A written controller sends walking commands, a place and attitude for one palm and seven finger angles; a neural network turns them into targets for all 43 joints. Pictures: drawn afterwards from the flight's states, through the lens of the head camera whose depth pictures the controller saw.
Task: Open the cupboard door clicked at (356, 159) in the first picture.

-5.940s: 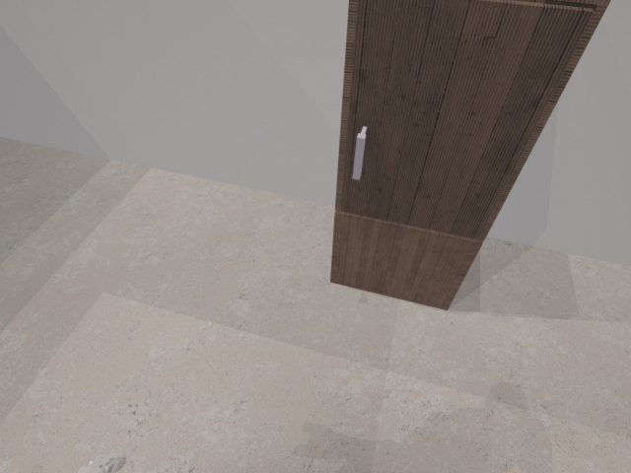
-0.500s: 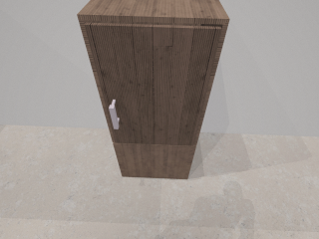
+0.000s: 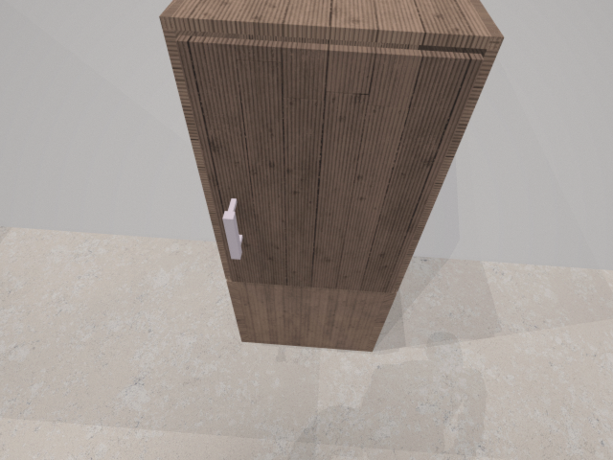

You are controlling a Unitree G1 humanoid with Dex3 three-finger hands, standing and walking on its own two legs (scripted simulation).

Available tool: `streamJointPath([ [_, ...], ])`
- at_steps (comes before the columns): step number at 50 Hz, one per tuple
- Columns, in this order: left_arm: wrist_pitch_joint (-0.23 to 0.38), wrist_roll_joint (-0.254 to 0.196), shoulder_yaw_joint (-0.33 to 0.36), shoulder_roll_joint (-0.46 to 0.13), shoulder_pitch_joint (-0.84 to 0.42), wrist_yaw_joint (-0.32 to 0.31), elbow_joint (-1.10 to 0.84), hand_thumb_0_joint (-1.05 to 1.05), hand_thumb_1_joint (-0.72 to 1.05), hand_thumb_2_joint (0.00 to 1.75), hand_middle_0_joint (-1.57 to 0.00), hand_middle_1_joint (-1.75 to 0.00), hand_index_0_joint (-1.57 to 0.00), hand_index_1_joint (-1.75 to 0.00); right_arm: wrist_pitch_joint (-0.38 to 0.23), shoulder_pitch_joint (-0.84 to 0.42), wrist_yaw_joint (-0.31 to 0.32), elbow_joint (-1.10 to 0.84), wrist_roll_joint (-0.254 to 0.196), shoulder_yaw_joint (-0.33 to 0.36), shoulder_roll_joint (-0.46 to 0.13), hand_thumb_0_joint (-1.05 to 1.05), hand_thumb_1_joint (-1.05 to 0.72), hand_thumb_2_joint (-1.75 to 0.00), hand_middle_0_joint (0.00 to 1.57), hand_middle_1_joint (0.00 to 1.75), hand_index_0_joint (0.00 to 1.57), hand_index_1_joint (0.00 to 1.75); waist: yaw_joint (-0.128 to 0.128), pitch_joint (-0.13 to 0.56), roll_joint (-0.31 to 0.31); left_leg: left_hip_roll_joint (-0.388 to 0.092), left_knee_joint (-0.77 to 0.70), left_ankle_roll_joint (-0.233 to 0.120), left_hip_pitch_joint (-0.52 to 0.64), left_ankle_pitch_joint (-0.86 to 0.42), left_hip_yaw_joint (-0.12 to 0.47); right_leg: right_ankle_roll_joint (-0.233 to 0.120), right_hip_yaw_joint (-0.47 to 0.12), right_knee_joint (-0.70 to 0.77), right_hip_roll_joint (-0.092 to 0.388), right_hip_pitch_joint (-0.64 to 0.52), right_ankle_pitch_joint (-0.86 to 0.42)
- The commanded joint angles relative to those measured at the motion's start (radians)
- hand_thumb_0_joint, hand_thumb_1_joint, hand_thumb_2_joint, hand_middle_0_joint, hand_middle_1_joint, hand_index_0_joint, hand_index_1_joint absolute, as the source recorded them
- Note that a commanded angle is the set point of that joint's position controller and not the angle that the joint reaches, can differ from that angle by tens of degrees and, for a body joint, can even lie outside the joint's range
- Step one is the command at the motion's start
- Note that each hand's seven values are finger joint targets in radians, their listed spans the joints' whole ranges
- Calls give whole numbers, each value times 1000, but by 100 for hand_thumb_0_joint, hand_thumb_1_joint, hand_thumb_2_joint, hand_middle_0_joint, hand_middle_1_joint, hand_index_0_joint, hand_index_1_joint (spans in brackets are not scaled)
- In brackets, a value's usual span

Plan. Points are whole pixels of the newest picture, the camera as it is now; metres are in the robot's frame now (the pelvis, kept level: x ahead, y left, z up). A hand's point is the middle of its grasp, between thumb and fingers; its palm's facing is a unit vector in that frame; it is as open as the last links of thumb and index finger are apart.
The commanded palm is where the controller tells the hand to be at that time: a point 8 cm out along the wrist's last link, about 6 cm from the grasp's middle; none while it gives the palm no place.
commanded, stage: come to a stop and stand still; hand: left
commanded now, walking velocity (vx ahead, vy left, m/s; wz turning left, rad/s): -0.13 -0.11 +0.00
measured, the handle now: (234, 229) +0.53 +0.18 -0.10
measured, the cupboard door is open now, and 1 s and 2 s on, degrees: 0 0 0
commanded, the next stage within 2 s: look again from close up in 0.68 s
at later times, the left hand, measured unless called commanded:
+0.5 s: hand out of the picture +0.01 +0.16 -0.16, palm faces +0.00 -0.98 -0.21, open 7.3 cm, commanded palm none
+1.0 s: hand out of the picture -0.01 +0.15 -0.17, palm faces +0.01 -0.98 -0.18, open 7.3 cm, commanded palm none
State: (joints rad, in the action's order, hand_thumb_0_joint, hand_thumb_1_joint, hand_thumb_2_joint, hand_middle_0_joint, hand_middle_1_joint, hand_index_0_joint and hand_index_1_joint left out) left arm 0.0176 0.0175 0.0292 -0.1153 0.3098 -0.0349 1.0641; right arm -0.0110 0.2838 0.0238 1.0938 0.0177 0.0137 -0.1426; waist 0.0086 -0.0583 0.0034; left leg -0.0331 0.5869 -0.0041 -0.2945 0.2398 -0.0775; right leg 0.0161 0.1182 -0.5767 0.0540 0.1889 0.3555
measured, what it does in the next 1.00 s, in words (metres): stands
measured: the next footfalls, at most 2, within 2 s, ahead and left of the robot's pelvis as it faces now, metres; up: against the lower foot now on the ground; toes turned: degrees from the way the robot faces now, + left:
none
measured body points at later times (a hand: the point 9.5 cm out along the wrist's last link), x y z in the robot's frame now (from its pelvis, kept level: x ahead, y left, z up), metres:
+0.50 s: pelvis -0.01 -0.02 +0.01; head +0.00 -0.02 +0.46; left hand +0.01 +0.21 -0.14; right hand +0.02 -0.25 -0.15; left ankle +0.03 +0.10 -0.73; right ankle -0.03 -0.13 -0.73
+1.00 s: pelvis +0.00 -0.01 +0.00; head +0.01 -0.02 +0.45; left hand +0.00 +0.20 -0.15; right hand -0.02 -0.22 -0.16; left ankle +0.03 +0.10 -0.73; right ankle -0.03 -0.13 -0.73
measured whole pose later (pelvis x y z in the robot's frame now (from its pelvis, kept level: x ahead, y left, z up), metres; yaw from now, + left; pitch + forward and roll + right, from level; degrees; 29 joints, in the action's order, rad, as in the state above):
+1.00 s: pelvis +0.00 -0.01 +0.00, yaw -1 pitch -1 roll -1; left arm 0.02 0.01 -0.01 -0.11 0.32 -0.04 1.09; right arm -0.01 0.33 0.01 1.07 0.02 0.00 -0.14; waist -0.02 -0.02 0.03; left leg -0.03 0.57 -0.01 -0.29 0.26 -0.06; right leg 0.00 0.09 -0.53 0.02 0.19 0.33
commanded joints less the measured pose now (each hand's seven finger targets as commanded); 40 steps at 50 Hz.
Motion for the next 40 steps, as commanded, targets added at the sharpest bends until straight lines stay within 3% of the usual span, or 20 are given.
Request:
streamJointPath([
  [1, -20, -2, 13, -75, 60, -15, -36, 0, 90, 90, -20, -30, -20, -30, -20, 70, 10, -32, 1, 16, -113, 0, -90, -90, 20, 30, 20, 30, 3, -11, 151, -213, -243, -102, 35, -433, 217, -11, -29, 33, 12, 50, 10],
  [3, -23, -1, 7, -80, 59, -11, -27, 0, 90, 90, -20, -30, -20, -30, -23, 31, 22, -42, -2, 18, -108, 0, -90, -90, 20, 30, 20, 30, 12, -14, 155, -215, -249, -121, 73, -533, 218, -12, -43, 20, 19, 56, -6],
  [4, -23, -1, 6, -85, 64, -10, -25, 0, 90, 90, -20, -30, -20, -30, -25, 35, 25, -49, -3, 20, -112, 0, -90, -90, 20, 30, 20, 30, 5, 25, 125, -213, -234, -122, 118, -595, 211, -13, -53, 21, 20, 60, -21],
  [5, -24, -1, 7, -85, 68, -9, -24, 0, 90, 90, -20, -30, -20, -30, -24, 31, 28, -53, -3, 25, -121, 0, -90, -90, 20, 30, 20, 30, 4, 63, 133, -217, -223, -126, 161, -623, 199, -11, -58, 18, 21, 67, -24],
  [9, -33, 6, 13, -99, 56, -1, -47, 0, 90, 90, -20, -30, -20, -30, -13, 16, 32, -77, 0, 47, -151, 0, -90, -90, 20, 30, 20, 30, -4, 109, 123, -236, -198, -142, 195, -618, 188, -15, -66, 4, 15, 95, -10],
  [11, -35, 9, 15, -100, 68, 2, -53, 0, 90, 90, -20, -30, -20, -30, -5, -10, 28, -91, 2, 53, -154, 0, -90, -90, 20, 30, 20, 30, 4, 109, 105, -218, -182, -127, 134, -485, 168, -20, -71, 48, 16, 58, -67],
  [13, -25, 13, 14, -112, 73, 3, -55, 0, 90, 90, -20, -30, -20, -30, -1, -28, 20, -103, 2, 49, -128, 0, -90, -90, 20, 30, 20, 30, 7, 97, 10, -146, -146, -75, 61, -285, 115, -31, -112, 124, 39, 10, -222],
  [15, -15, 11, 12, -138, 44, 1, -69, 0, 90, 90, -20, -30, -20, -30, 6, -31, 11, -107, -1, 38, -91, 0, -90, -90, 20, 30, 20, 30, -12, 94, -112, -71, -104, -25, 47, -108, 42, -65, -186, 169, 112, 30, -293],
  [17, -11, 4, 6, -149, 4, 1, -78, 0, 90, 90, -20, -30, -20, -30, 12, -29, 2, -95, 1, 26, -70, 0, -90, -90, 20, 30, 20, 30, -25, 53, -92, -52, -128, -6, 76, -29, 34, -81, -198, 207, 125, 109, -175],
  [19, -8, 3, 0, -146, -4, 2, -78, 0, 90, 90, -20, -30, -20, -30, 10, -20, -2, -78, 3, 19, -72, 0, -90, -90, 20, 30, 20, 30, -24, 21, -48, -63, -159, -8, 87, -43, 52, -66, -177, 220, 94, 129, -102],
  [21, -5, 1, -3, -147, 5, 3, -68, 0, 90, 90, -20, -30, -20, -30, 6, -20, -5, -66, 3, 15, -80, 0, -90, -90, 20, 30, 20, 30, -17, 5, -42, -71, -181, -10, 80, -47, 64, -56, -167, 233, 79, 120, -64],
  [23, -2, 1, -7, -144, 12, 3, -58, 0, 90, 90, -20, -30, -20, -30, 3, -14, -5, -52, 2, 12, -78, 0, -90, -90, 20, 30, 20, 30, -14, -10, -55, -72, -195, -9, 78, -51, 67, -55, -164, 251, 74, 106, -59],
  [27, 2, -4, -9, -140, 26, 4, -39, 0, 90, 90, -20, -30, -20, -30, 0, 2, -5, -30, 2, 5, -84, 0, -90, -90, 20, 30, 20, 30, -9, -27, -14, -68, -215, -4, 71, -37, 70, -58, -163, 269, 71, 100, -28],
  [35, 10, -7, -12, -118, 63, 1, -2, 0, 90, 90, -20, -30, -20, -30, -10, 48, 1, 13, -1, -3, -66, 0, -90, -90, 20, 30, 20, 30, -1, -3, -8, -72, -219, -2, 79, -96, 69, -60, -139, 269, 69, 36, -106],
  [38, 8, -6, -12, -108, 66, -1, 5, 0, 90, 90, -20, -30, -20, -30, -9, 70, 3, 25, -3, -4, -53, 0, -90, -90, 20, 30, 20, 30, -5, -23, -14, -73, -226, -2, 66, -89, 70, -61, -129, 272, 62, 29, -102],
  [39, 27, 11, -20, -126, 141, -38, 35, 0, 90, 90, -20, -30, -20, -30, -20, -58, -6, -45, -8, 1, -102, 0, -90, -90, 20, 30, 20, 30, 41, -52, -12, -71, 5, 21, 7, -89, 42, -32, -235, 268, 126, 65, -544],
  [40, 37, 3, -16, -179, 67, -29, -15, 0, 90, 90, -20, -30, -20, -30, -2, 32, -12, -72, -7, 1, -38, 0, -90, -90, 20, 30, 20, 30, -46, 40, -18, -40, 24, 11, 16, 77, 47, -80, -240, 275, 182, 47, -340],
])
